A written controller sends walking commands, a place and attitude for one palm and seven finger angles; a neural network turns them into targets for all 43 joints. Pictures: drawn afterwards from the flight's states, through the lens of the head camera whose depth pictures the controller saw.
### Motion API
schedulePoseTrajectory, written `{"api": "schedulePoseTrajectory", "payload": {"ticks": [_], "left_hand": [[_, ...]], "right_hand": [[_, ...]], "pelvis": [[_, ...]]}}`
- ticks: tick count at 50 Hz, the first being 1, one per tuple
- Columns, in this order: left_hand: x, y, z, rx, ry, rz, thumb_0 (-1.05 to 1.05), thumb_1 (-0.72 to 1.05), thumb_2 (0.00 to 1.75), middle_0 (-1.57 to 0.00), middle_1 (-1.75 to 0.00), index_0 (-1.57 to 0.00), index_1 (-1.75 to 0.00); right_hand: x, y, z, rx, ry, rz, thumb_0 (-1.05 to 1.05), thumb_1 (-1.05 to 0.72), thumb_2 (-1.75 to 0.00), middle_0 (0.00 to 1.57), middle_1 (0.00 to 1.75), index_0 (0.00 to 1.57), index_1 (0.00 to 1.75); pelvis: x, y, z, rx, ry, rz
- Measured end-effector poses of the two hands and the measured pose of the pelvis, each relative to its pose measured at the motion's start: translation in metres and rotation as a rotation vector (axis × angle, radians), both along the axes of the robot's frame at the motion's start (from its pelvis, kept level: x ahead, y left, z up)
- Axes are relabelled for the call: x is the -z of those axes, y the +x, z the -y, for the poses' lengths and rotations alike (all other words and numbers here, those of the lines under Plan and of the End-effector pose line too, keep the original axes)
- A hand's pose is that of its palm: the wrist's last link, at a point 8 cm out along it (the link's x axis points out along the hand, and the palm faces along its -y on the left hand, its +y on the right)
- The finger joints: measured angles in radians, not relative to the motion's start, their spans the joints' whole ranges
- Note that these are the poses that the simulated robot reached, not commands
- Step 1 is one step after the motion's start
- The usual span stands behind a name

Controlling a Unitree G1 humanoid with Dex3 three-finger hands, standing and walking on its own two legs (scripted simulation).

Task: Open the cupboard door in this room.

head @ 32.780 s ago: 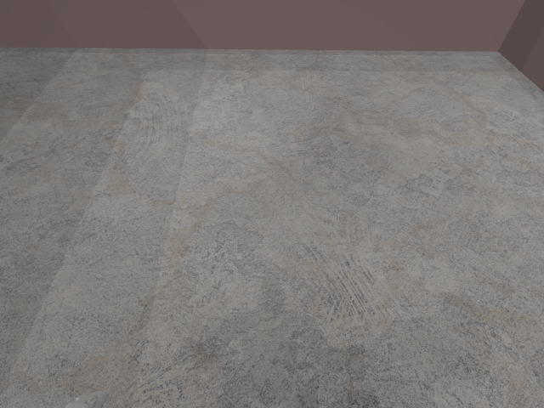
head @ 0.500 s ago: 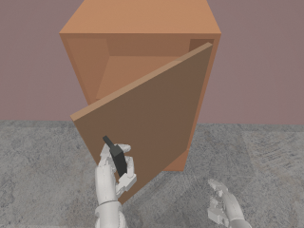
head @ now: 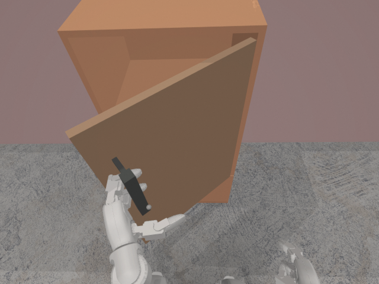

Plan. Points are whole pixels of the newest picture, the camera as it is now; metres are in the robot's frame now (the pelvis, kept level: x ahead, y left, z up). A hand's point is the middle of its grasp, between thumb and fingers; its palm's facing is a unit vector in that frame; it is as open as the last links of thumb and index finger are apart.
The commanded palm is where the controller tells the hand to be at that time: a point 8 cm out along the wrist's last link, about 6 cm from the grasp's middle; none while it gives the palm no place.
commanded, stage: open thumb and fingers to let go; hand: left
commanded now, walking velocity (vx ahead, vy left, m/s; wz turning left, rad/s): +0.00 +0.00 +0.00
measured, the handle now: (131, 187) +0.31 +0.13 +0.05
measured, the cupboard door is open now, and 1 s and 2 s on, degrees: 40 41 40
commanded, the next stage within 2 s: slide the hand sideways off the handle in 0.30 s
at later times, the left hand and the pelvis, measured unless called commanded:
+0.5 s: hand (140, 210) +0.26 +0.11 +0.05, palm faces +0.16 -0.99 -0.02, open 15.7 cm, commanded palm +0.22 +0.14 +0.05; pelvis +0.00 +0.04 +0.00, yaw -1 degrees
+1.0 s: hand (130, 228) +0.22 +0.12 +0.05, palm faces -0.08 -1.00 +0.04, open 16.0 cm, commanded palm +0.19 +0.18 +0.05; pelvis +0.00 +0.07 -0.01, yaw -3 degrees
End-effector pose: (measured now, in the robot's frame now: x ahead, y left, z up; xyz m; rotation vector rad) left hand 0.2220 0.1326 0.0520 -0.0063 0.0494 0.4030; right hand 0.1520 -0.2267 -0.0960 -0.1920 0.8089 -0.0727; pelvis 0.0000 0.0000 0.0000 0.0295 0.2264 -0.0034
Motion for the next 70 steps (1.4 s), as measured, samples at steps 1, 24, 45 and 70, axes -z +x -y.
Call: {"api": "schedulePoseTrajectory", "payload": {"ticks": [1, 24, 45, 70], "left_hand": [[0.000, 0.000, 0.000, 0.000, -0.001, 0.002, 0.00, -0.30, 0.38, -0.30, -1.19, -0.31, -1.19], [-0.001, 0.006, -0.021, 0.181, 0.017, 0.025, -0.01, -0.50, 0.30, -0.25, -0.48, -0.25, -0.51], [0.001, -0.010, -0.032, 0.500, -0.034, 0.036, -0.01, -0.50, 0.30, -0.16, -0.32, -0.19, -0.32], [0.003, -0.046, -0.075, 0.434, -0.009, -0.017, -0.01, -0.50, 0.30, -0.17, -0.31, -0.21, -0.33]], "right_hand": [[0.000, 0.001, -0.002, -0.001, 0.001, 0.005, 0.01, -0.91, -0.90, 0.20, 0.30, 0.20, 0.30], [-0.018, 0.019, -0.054, -0.067, 0.008, 0.083, 0.01, -0.91, -0.90, 0.20, 0.30, 0.20, 0.30], [-0.015, 0.001, -0.080, -0.005, 0.016, 0.069, 0.01, -0.91, -0.90, 0.20, 0.30, 0.20, 0.30], [-0.014, 0.027, -0.060, -0.005, -0.006, 0.117, 0.01, -0.91, -0.90, 0.20, 0.30, 0.20, 0.30]], "pelvis": [[0.000, 0.000, -0.001, 0.000, -0.001, 0.000], [0.003, -0.003, -0.037, 0.003, -0.038, 0.010], [0.013, -0.003, -0.070, 0.035, -0.057, -0.005], [0.022, 0.006, -0.055, 0.025, -0.057, -0.033]]}}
